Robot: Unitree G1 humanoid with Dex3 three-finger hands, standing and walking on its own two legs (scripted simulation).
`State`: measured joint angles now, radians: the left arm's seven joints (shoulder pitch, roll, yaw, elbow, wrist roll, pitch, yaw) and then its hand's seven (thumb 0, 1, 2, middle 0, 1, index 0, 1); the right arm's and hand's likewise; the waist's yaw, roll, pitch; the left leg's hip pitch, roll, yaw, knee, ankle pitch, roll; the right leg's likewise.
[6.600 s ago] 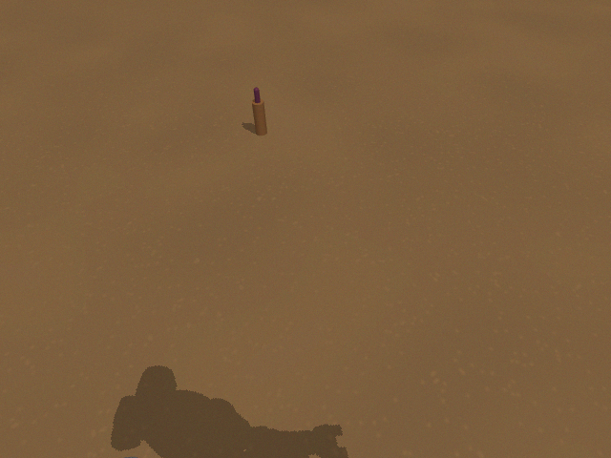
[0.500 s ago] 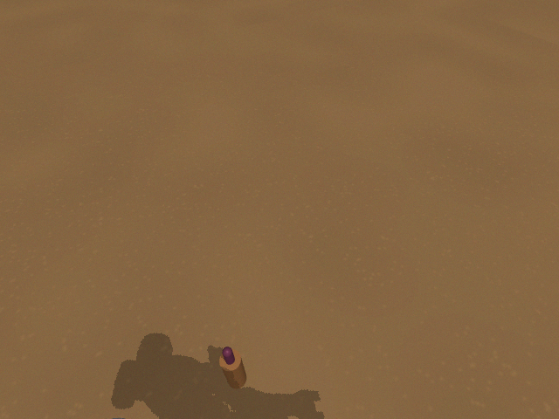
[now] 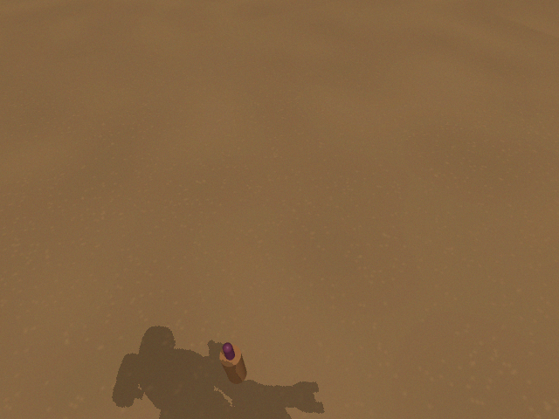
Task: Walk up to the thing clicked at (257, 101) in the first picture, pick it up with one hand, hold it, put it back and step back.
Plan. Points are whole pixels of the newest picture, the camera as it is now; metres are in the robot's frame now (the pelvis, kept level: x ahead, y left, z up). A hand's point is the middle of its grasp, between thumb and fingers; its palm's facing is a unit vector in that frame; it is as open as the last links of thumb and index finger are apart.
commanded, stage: stand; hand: left
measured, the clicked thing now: (232, 361) +0.38 +0.19 -0.64
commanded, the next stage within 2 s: go down in 1.90 s
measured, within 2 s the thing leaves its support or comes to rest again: neither
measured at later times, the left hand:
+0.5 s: hand out of the picture +0.07 +0.25 -0.16, palm faces -0.02 -0.94 -0.35, open 7.4 cm
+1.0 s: hand out of the picture +0.08 +0.24 -0.15, palm faces -0.02 -0.93 -0.36, open 7.4 cm
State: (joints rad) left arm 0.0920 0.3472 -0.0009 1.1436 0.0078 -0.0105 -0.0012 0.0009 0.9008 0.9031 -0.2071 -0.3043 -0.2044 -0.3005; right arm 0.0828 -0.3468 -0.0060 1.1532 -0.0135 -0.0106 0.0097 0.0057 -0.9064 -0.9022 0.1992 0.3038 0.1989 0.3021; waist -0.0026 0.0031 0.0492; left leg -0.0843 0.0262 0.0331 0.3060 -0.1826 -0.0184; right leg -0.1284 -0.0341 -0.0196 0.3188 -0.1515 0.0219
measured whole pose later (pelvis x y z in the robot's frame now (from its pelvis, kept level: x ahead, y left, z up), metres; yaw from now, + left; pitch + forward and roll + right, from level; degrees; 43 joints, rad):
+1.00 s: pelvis +0.00 -0.01 +0.00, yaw +0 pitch -2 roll +0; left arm 0.11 0.35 0.00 1.13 0.01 -0.01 0.00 0.00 0.90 0.90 -0.21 -0.30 -0.20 -0.30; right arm 0.11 -0.35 0.00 1.14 -0.02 -0.01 0.01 0.01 -0.91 -0.90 0.20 0.30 0.20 0.30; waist 0.00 0.01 0.04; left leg -0.08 0.04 0.03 0.30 -0.19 -0.03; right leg -0.13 -0.02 -0.03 0.33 -0.16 0.01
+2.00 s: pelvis +0.01 -0.01 +0.00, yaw +0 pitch -2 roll +0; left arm 0.11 0.35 0.00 1.13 0.01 -0.01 0.00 0.00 0.90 0.90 -0.21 -0.30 -0.20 -0.30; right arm 0.12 -0.35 0.00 1.13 -0.02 -0.01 0.01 0.01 -0.91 -0.90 0.20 0.30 0.20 0.30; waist 0.00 0.01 0.04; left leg -0.07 0.04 0.03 0.30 -0.20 -0.03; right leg -0.12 -0.02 -0.03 0.32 -0.17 0.01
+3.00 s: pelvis +0.01 +0.01 -0.08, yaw +2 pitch +15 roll -3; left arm 0.34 0.33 0.18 0.27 0.02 0.36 -0.04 -0.01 -0.46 0.11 -0.08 -0.07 -0.06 -0.09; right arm 0.24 -0.22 0.00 0.54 0.01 -0.16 -0.09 0.01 -0.79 -0.87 0.20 0.30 0.20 0.30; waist -0.04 0.02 -0.14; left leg -0.81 0.04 -0.04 1.09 -0.55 -0.01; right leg -0.80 -0.04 -0.06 1.02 -0.48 0.03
